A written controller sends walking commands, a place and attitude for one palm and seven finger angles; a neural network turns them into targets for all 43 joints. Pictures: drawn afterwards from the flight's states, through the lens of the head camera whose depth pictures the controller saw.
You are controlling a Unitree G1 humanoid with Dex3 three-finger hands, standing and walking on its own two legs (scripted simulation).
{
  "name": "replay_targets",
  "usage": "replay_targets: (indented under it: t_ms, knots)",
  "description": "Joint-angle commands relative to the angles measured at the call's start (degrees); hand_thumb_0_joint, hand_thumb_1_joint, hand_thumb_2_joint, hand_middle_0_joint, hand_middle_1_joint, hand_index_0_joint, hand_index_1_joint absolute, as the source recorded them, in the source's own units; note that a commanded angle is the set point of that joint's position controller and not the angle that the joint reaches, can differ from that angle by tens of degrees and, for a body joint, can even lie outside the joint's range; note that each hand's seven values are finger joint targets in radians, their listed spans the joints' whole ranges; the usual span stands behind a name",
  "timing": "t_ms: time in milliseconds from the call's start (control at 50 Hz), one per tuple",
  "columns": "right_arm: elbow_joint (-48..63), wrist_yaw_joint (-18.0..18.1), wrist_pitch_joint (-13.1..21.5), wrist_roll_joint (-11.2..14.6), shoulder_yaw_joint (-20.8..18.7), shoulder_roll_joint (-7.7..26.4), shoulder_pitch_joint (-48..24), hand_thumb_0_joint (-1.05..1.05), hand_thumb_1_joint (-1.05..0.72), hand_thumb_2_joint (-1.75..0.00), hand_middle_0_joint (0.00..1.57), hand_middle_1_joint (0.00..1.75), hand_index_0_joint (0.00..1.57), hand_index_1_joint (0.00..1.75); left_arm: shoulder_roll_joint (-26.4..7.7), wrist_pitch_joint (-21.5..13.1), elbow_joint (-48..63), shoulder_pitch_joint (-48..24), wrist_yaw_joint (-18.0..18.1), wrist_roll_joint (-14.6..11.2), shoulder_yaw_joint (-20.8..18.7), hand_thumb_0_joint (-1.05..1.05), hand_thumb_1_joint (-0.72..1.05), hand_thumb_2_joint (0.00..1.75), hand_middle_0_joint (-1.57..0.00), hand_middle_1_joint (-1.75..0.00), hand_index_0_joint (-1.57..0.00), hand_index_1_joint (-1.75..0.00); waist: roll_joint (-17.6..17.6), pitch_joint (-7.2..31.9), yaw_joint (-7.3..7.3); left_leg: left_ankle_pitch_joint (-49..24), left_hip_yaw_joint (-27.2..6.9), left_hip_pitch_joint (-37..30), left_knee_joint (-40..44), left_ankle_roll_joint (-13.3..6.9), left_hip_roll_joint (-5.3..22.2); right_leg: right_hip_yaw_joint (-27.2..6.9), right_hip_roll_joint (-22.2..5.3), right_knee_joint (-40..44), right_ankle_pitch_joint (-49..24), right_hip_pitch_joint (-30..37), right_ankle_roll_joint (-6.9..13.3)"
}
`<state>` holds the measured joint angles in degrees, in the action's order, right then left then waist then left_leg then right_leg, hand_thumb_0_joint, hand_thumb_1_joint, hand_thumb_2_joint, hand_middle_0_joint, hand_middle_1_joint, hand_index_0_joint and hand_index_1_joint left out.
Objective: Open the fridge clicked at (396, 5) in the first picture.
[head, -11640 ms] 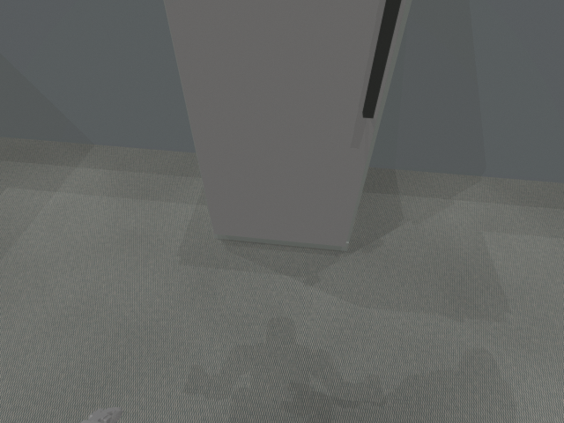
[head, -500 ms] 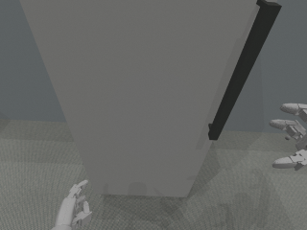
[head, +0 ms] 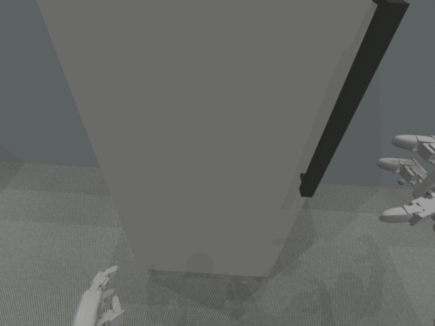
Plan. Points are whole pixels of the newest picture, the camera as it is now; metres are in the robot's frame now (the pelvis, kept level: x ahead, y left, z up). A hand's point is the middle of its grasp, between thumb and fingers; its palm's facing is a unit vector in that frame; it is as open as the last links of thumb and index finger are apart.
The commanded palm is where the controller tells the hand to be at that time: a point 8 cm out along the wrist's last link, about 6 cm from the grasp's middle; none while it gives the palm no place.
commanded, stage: move the hooked fingers beside the handle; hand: right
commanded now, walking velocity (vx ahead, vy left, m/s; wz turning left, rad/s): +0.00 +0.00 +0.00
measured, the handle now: (333, 117) +0.46 -0.20 +0.19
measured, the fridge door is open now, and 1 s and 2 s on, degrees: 0 0 0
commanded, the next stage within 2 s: feel for the door with the fingertips in 1.72 s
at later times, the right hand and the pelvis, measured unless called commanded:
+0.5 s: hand (381, 160) +0.37 -0.27 +0.16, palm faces +0.08 +1.00 -0.04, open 14.0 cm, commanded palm +0.34 -0.32 +0.17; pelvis +0.01 +0.00 +0.00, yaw +1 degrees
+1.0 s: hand (377, 148) +0.41 -0.28 +0.16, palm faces +0.06 +1.00 -0.01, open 14.0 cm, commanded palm +0.38 -0.33 +0.16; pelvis +0.01 +0.00 -0.01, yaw +1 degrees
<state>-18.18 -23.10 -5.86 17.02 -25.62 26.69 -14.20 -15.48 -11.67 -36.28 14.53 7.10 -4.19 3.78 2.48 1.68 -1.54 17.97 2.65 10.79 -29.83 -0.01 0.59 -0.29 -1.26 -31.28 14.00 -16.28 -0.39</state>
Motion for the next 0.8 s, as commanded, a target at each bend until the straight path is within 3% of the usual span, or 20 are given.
replay_targets:
  t_ms: [0, 40, 80, 140, 220, 240, 280, 300, 360, 400, 440, 460, 480, 500, 600, 640, 660, 720, 740, 780]
  knots:
    - [6.67, -0.24, 3.49, 0.57, -2.60, 16.24, -24.42, 0.00, 0.50, -0.30, 0.30, 1.20, 0.30, 1.20, -7.73, -3.20, 8.13, -5.68, 1.10, -0.47, -2.87, 0.00, 0.90, 0.90, -0.20, -0.30, -0.20, -0.30, 0.79, 7.80, 1.80, -8.19, 0.01, 7.11, 5.71, -0.66, -1.29, -1.07, 1.02, 4.26, -4.23, 8.29, 2.24]
    - [4.57, -0.06, 3.45, 0.12, -3.46, 18.23, -25.15, 0.00, 0.50, -0.30, 0.30, 1.20, 0.30, 1.20, -8.14, -2.89, 7.94, -4.99, 1.09, -0.30, -3.00, 0.00, 0.90, 0.90, -0.20, -0.30, -0.20, -0.30, 0.19, 8.72, 1.53, -7.72, -0.24, 6.82, 5.87, -0.72, -1.21, -0.91, 0.87, 3.87, -4.24, 7.87, 2.29]
    - [6.25, 0.07, 4.32, -0.61, -2.35, 17.87, -29.18, 0.00, 0.50, -0.30, 0.30, 1.20, 0.30, 1.20, -7.74, -2.98, 8.40, -5.14, 1.08, -0.29, -2.90, 0.00, 0.90, 0.90, -0.20, -0.30, -0.20, -0.30, 4.37, 11.11, 1.70, -9.12, -0.41, 6.11, 5.12, -0.98, -1.03, -0.96, 1.23, 3.63, -5.44, 9.18, 2.27]
    - [6.31, 0.56, 6.29, -0.74, -3.59, 19.57, -29.77, 0.00, 0.50, -0.30, 0.30, 1.20, 0.30, 1.20, -7.84, -3.01, 8.38, -4.03, 0.77, 0.06, -3.06, 0.00, 0.90, 0.90, -0.20, -0.30, -0.20, -0.30, 2.82, 13.97, 1.51, -11.01, -0.37, 4.62, 4.84, -1.04, -1.36, -0.90, 0.94, 2.98, -7.44, 10.00, 2.34]
    - [0.65, 0.53, 6.72, -0.55, -3.44, 18.49, -29.66, 0.00, 0.50, -0.30, 0.30, 1.20, 0.30, 1.20, -7.95, -2.84, 7.93, -3.15, 0.59, -0.05, -3.05, 0.00, 0.90, 0.90, -0.20, -0.30, -0.20, -0.30, 2.47, 12.35, 1.64, -12.03, -0.11, 5.29, 4.29, -1.04, -1.40, -0.88, 1.07, 3.18, -7.24, 8.51, 2.23]
    - [-2.13, 0.46, 6.42, -0.70, -4.85, 20.18, -27.66, 0.00, 0.50, -0.30, 0.30, 1.20, 0.30, 1.20, -8.49, -2.46, 7.59, -2.22, 0.32, 0.06, -3.29, 0.00, 0.90, 0.90, -0.20, -0.30, -0.20, -0.30, -0.81, 12.11, 1.24, -12.44, -0.14, 4.79, 4.45, -0.92, -1.46, -0.65, 0.83, 2.92, -7.60, 7.34, 2.38]
    - [-5.03, 0.05, 5.23, -0.97, -5.08, 20.56, -27.53, 0.00, 0.50, -0.30, 0.30, 1.20, 0.30, 1.20, -8.61, -1.93, 7.83, -2.22, 0.24, -0.20, -3.41, 0.00, 0.90, 0.90, -0.20, -0.30, -0.20, -0.30, -1.16, 11.08, 1.20, -13.04, -0.57, 5.25, 4.11, -0.64, -1.18, -0.13, 1.05, 2.79, -7.13, 5.59, 2.48]
    - [-5.29, -0.06, 4.96, -1.39, -5.07, 21.27, -28.64, 0.00, 0.50, -0.30, 0.30, 1.20, 0.30, 1.20, -8.75, -1.66, 7.97, -2.07, 0.16, -0.26, -3.43, 0.00, 0.90, 0.90, -0.20, -0.30, -0.20, -0.30, 0.94, 10.81, 1.30, -13.03, -0.66, 5.53, 3.97, -0.73, -1.10, 0.00, 1.09, 2.79, -7.22, 5.32, 2.40]
    - [-3.52, -0.28, 5.62, -1.66, -5.88, 22.62, -29.32, 0.00, 0.50, -0.30, 0.30, 1.20, 0.30, 1.20, -8.87, -0.95, 8.75, -1.26, -0.35, -0.18, -3.85, 0.00, 0.90, 0.90, -0.20, -0.30, -0.20, -0.30, 0.68, 13.77, 1.26, -16.90, -0.96, 3.92, 3.10, -0.72, -1.23, 0.38, 1.11, 1.81, -10.60, 6.02, 2.66]
    - [0.10, -0.45, 7.21, -1.61, -4.60, 21.66, -32.65, 0.00, 0.50, -0.30, 0.30, 1.20, 0.30, 1.20, -8.46, -0.87, 9.20, -1.01, -0.47, -0.05, -3.92, 0.00, 0.90, 0.90, -0.20, -0.30, -0.20, -0.30, 4.04, 16.12, 1.83, -18.14, -0.96, 4.14, 2.62, -0.93, -1.52, 0.37, 1.19, 1.25, -12.09, 8.38, 2.57]
    - [0.41, -0.64, 8.68, -0.92, -4.95, 21.96, -32.30, 0.00, 0.50, -0.30, 0.30, 1.20, 0.30, 1.20, -8.60, -0.69, 9.02, -0.23, -0.55, 0.15, -4.00, 0.00, 0.90, 0.90, -0.20, -0.30, -0.20, -0.30, 1.82, 16.52, 2.16, -19.09, -0.82, 3.96, 2.56, -0.91, -1.84, 0.42, 0.84, 0.66, -13.17, 8.59, 2.73]
    - [-0.82, -0.66, 9.12, -0.69, -6.59, 23.06, -31.91, 0.00, 0.50, -0.30, 0.30, 1.20, 0.30, 1.20, -8.79, -0.58, 8.57, 0.06, -0.48, 0.10, -4.16, 0.00, 0.90, 0.90, -0.20, -0.30, -0.20, -0.30, 1.47, 16.06, 2.15, -19.32, -1.01, 4.14, 2.46, -0.81, -1.99, 0.36, 0.88, 0.72, -12.80, 8.27, 2.75]
    - [-0.68, -0.96, 9.51, -0.59, -5.39, 21.78, -33.01, 0.00, 0.50, -0.30, 0.30, 1.20, 0.30, 1.20, -8.70, -0.52, 8.44, 0.11, -0.39, 0.06, -4.08, 0.00, 0.90, 0.90, -0.20, -0.30, -0.20, -0.30, 2.40, 15.73, 2.47, -19.31, -0.92, 4.46, 2.32, -0.86, -1.98, 0.38, 1.03, 0.78, -12.71, 8.40, 2.70]
    - [-2.03, -1.20, 9.26, -0.51, -4.60, 20.67, -32.76, 0.00, 0.50, -0.30, 0.30, 1.20, 0.30, 1.20, -8.71, -0.48, 8.26, 0.40, -0.33, 0.00, -4.17, 0.00, 0.90, 0.90, -0.20, -0.30, -0.20, -0.30, 1.94, 15.56, 2.70, -19.22, -0.73, 5.09, 2.27, -0.86, -2.02, 0.34, 1.00, 0.71, -12.64, 8.63, 2.74]
    - [-8.06, -1.60, 7.01, -1.43, -4.01, 21.37, -33.53, 0.00, 0.50, -0.30, 0.30, 1.20, 0.30, 1.20, -9.25, 0.32, 7.59, 1.07, -0.37, -0.20, -4.29, 0.00, 0.90, 0.90, -0.20, -0.30, -0.20, -0.30, 2.10, 12.31, 2.83, -16.85, -0.76, 7.32, 2.62, -0.81, -1.72, 0.16, 1.09, 0.89, -10.40, 5.98, 2.71]
    - [-7.39, -1.50, 7.24, -1.56, -4.28, 22.71, -34.70, 0.00, 0.50, -0.30, 0.30, 1.20, 0.30, 1.20, -9.64, 0.84, 7.74, 1.58, -0.50, -0.06, -4.36, 0.00, 0.90, 0.90, -0.20, -0.30, -0.20, -0.30, 1.01, 14.20, 2.75, -17.93, -0.61, 5.97, 2.20, -0.97, -1.68, 0.21, 1.00, 0.46, -11.98, 6.14, 2.72]
    - [-7.72, -1.47, 7.29, -1.71, -5.19, 23.27, -34.26, 0.00, 0.50, -0.30, 0.30, 1.20, 0.30, 1.20, -9.43, 0.95, 8.14, 1.40, -0.60, -0.08, -4.40, 0.00, 0.90, 0.90, -0.20, -0.30, -0.20, -0.30, 2.22, 15.19, 2.37, -18.38, -0.96, 5.96, 1.95, -0.94, -1.77, 0.26, 1.19, 0.25, -12.06, 6.33, 2.74]
    - [-6.74, -1.35, 9.30, -1.78, -5.29, 23.87, -37.79, 0.00, 0.50, -0.30, 0.30, 1.20, 0.30, 1.20, -9.31, 1.23, 8.11, 1.85, -0.70, 0.12, -4.33, 0.00, 0.90, 0.90, -0.20, -0.30, -0.20, -0.30, 2.34, 17.14, 3.10, -19.71, -0.92, 5.73, 1.40, -0.94, -1.96, 0.04, 1.14, -0.29, -13.45, 7.47, 2.69]
    - [-6.94, -1.39, 9.88, -1.53, -5.35, 24.19, -37.38, 0.00, 0.50, -0.30, 0.30, 1.20, 0.30, 1.20, -9.38, 1.48, 8.09, 2.25, -0.72, 0.21, -4.43, 0.00, 0.90, 0.90, -0.20, -0.30, -0.20, -0.30, 1.34, 17.22, 3.09, -19.86, -1.01, 5.36, 1.38, -0.93, -1.99, 0.40, 0.94, -0.69, -13.65, 7.02, 2.83]
    - [-8.88, -1.70, 10.61, -1.60, -5.55, 24.21, -38.66, 0.00, 0.50, -0.30, 0.30, 1.20, 0.30, 1.20, -9.36, 1.56, 7.84, 2.25, -0.75, 0.18, -4.31, 0.00, 0.90, 0.90, -0.20, -0.30, -0.20, -0.30, 2.79, 16.46, 3.27, -19.52, -1.18, 6.24, 1.27, -0.91, -2.04, 0.33, 1.09, -0.68, -12.85, 6.74, 2.75]
